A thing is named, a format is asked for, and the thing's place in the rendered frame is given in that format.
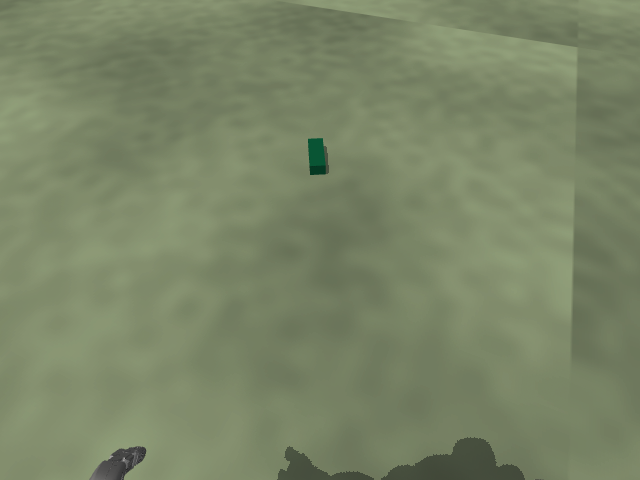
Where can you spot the left robot hand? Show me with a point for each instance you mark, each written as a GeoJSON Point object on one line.
{"type": "Point", "coordinates": [119, 464]}

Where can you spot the carton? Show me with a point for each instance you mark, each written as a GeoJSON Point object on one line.
{"type": "Point", "coordinates": [316, 156]}

